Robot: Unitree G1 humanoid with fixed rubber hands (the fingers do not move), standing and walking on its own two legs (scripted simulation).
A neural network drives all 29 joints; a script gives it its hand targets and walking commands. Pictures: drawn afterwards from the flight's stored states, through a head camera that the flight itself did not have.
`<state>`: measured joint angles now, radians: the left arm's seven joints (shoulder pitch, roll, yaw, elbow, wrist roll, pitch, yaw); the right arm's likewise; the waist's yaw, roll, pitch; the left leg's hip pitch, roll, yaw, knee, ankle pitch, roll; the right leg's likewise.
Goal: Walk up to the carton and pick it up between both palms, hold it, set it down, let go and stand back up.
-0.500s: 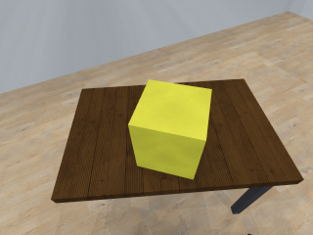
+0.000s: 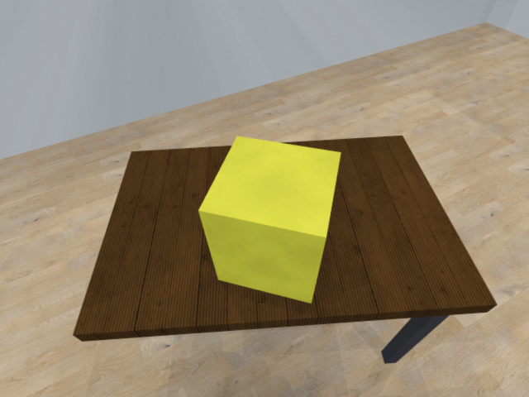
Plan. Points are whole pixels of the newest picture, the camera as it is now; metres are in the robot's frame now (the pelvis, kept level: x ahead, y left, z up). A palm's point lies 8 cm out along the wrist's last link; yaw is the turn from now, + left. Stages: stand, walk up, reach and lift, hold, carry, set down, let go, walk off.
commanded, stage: walk up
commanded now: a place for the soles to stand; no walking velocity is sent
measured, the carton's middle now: (274, 221) +0.45 +0.00 -0.06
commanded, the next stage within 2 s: reach and lift in 0.70 s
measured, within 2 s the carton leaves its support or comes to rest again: neither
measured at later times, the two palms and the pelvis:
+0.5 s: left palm out of the picture +0.08 +0.24 -0.12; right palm out of the picture +0.05 -0.26 -0.12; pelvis +0.01 -0.01 +0.00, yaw +1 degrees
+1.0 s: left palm (130, 382) +0.17 +0.24 -0.10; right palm out of the picture +0.13 -0.25 -0.11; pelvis -0.01 -0.01 -0.02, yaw +2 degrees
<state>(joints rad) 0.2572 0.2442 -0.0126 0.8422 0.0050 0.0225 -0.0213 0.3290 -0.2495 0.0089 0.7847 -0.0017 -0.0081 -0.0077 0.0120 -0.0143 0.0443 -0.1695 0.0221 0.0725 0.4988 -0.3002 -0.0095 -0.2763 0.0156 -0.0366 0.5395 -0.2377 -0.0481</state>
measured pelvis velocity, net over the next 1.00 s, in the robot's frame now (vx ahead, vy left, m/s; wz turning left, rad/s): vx -0.01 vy -0.01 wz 0.03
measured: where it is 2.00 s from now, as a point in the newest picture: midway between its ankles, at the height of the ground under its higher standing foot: outside the picture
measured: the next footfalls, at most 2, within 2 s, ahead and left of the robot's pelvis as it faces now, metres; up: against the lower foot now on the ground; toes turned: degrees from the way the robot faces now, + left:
none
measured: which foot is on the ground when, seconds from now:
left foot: down 0.00-1.00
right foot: down 0.00-1.00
